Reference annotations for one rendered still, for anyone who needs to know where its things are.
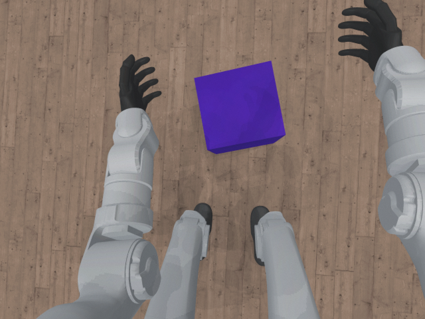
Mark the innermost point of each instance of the robot left upper arm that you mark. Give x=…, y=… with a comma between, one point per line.
x=115, y=278

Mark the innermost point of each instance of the robot right upper arm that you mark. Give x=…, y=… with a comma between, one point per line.
x=402, y=213

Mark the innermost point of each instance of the right robot forearm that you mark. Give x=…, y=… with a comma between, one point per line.
x=399, y=77

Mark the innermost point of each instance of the robot left shin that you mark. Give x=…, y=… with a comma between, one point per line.
x=190, y=213

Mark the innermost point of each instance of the left robot forearm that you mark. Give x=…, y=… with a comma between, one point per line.
x=125, y=212

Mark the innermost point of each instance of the robot left thigh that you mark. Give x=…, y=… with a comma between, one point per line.
x=176, y=296

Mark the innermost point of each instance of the left robot hand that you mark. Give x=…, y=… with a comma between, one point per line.
x=130, y=92

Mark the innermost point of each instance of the carton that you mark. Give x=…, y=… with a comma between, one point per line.
x=240, y=108

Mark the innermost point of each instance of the right robot hand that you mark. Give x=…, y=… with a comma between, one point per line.
x=381, y=28

